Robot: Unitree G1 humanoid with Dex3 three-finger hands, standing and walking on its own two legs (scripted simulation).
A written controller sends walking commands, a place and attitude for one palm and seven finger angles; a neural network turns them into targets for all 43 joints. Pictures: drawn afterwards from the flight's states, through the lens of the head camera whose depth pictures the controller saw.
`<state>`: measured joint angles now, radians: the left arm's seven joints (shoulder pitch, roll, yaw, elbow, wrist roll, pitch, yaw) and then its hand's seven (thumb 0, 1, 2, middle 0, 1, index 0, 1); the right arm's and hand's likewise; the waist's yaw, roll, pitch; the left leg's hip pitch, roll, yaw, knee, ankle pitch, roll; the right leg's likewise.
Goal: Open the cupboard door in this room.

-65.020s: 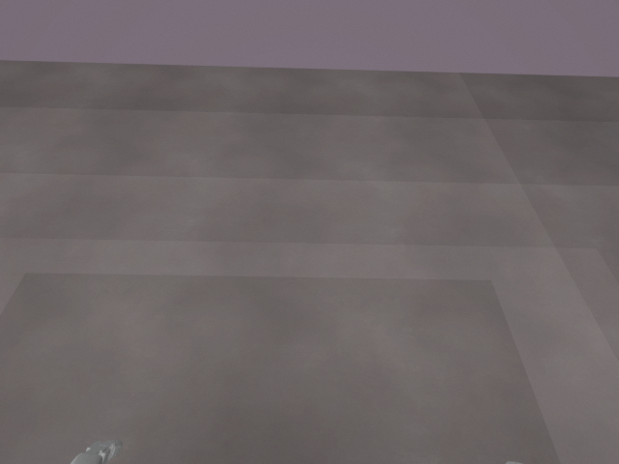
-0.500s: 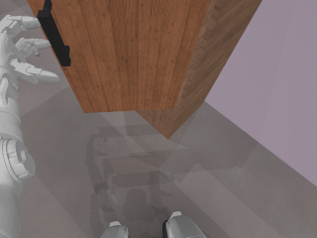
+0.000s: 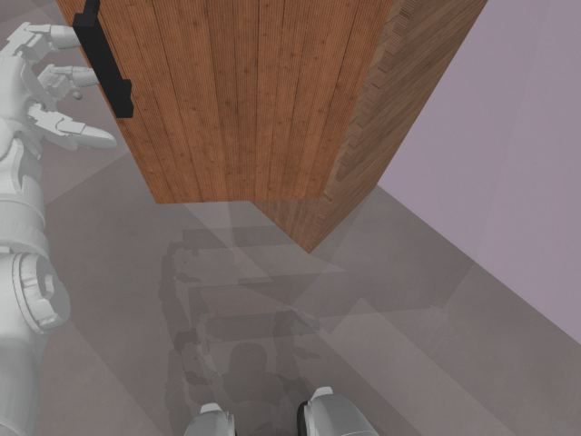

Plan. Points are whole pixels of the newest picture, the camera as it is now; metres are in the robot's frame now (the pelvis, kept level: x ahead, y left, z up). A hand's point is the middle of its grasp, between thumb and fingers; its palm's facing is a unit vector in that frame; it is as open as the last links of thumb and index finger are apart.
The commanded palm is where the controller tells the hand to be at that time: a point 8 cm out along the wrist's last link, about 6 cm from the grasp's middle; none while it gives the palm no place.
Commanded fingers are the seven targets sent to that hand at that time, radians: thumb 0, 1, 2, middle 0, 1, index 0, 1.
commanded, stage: slide the fingers in behind the handle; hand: left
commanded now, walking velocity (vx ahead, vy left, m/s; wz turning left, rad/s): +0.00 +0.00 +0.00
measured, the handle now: (109, 61) +0.58 +0.18 +0.11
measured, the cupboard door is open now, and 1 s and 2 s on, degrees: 49 49 50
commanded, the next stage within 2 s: close the thumb around the handle in 1.42 s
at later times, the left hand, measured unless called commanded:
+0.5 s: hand (105, 98) +0.52 +0.18 +0.11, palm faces -0.03 -1.00 +0.00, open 14.0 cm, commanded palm +0.50 +0.22 +0.11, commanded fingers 0.00 -0.50 0.30 -0.30 -1.20 -0.30 -1.20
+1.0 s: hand (130, 95) +0.53 +0.15 +0.10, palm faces -0.02 -1.00 +0.00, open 14.0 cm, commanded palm +0.51 +0.19 +0.11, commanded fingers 0.00 -0.50 0.30 -0.30 -1.20 -0.30 -1.20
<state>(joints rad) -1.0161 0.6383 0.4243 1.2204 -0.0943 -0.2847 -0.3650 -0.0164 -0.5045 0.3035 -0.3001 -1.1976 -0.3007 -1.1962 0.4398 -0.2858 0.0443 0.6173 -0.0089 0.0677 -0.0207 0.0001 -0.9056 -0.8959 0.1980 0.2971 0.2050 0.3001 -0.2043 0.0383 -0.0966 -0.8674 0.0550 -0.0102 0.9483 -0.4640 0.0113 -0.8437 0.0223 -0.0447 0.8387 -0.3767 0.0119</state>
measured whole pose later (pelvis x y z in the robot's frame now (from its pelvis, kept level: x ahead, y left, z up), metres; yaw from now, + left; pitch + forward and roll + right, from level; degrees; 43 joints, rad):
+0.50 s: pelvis +0.00 +0.00 +0.00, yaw +0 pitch +20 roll -3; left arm -0.99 0.53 0.39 1.21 -0.09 -0.30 -0.27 -0.02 -0.50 0.30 -0.29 -1.19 -0.30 -1.20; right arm 0.43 -0.27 0.04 0.62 -0.01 0.06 0.00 0.00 -0.91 -0.90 0.20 0.30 0.21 0.30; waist -0.19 0.05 -0.10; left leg -0.83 0.05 0.00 0.93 -0.46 0.01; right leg -0.81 0.02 -0.04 0.85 -0.38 0.01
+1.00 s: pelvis +0.00 -0.01 +0.00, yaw +0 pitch +21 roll -3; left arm -1.01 0.50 0.39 1.20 -0.08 -0.30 -0.21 -0.02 -0.50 0.30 -0.29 -1.20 -0.30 -1.20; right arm 0.46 -0.27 0.03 0.64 -0.02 0.04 0.00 0.00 -0.91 -0.90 0.20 0.30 0.20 0.30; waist -0.20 0.05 -0.10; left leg -0.84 0.05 0.00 0.93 -0.46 0.01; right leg -0.84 0.02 -0.03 0.85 -0.38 0.01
